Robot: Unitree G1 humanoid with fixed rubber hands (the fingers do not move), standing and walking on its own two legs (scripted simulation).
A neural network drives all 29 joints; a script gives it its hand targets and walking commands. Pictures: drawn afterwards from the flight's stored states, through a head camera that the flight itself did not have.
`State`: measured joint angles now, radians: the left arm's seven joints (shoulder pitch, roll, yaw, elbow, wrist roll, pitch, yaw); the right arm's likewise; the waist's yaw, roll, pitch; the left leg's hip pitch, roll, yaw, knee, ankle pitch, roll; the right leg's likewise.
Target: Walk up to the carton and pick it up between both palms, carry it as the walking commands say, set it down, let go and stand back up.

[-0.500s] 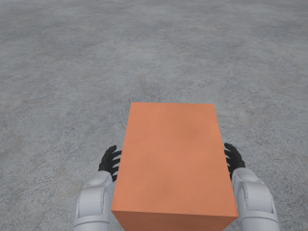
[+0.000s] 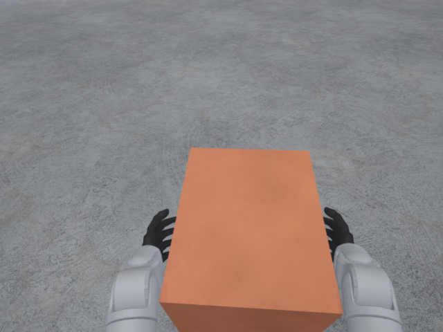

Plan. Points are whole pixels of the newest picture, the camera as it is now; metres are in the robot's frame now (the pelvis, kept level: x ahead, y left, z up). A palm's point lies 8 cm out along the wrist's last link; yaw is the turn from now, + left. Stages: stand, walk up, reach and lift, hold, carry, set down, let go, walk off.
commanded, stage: reach and lift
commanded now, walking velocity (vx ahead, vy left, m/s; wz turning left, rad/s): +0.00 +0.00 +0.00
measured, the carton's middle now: (245, 249) +0.31 -0.01 -0.03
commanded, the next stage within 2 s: hold in 0.02 s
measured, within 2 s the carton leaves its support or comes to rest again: neither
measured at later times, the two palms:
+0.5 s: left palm (153, 252) +0.27 +0.16 +0.04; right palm (342, 252) +0.27 -0.17 +0.04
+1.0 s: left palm (154, 254) +0.27 +0.16 +0.04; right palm (343, 255) +0.26 -0.17 +0.04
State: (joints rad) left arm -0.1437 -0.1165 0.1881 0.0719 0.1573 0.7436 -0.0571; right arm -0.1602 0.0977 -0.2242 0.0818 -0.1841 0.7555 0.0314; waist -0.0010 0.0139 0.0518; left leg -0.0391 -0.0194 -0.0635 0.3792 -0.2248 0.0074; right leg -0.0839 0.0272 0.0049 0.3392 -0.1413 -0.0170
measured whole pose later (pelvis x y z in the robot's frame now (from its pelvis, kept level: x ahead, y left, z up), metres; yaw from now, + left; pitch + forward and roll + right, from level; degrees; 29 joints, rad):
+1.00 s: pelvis +0.00 +0.00 +0.00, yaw +0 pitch -7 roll +0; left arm -0.11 -0.11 0.17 0.04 0.15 0.75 -0.07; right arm -0.12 0.10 -0.20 0.03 -0.18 0.76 0.02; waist -0.01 0.01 0.06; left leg -0.03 -0.02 -0.06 0.38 -0.23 0.01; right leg -0.08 0.03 0.01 0.35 -0.15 -0.02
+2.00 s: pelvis -0.04 +0.11 -0.02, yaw +14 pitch +5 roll +0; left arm -0.04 -0.11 0.15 -0.43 0.05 1.17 0.03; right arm -0.08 0.13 -0.15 -0.36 -0.08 1.13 -0.05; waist 0.02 -0.04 -0.08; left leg -0.45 -0.07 0.05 0.58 -0.22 0.09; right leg -0.63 -0.15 -0.07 1.19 -0.47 0.09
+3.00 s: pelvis -0.21 +0.30 -0.02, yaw +49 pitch +4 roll +2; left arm 0.03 -0.13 0.12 -0.46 0.04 1.13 0.03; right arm 0.00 0.13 -0.15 -0.45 -0.06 1.14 -0.06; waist -0.03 0.04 -0.08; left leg -0.63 -0.06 0.04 1.08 -0.39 -0.01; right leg -0.38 -0.12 -0.21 0.63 -0.31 -0.04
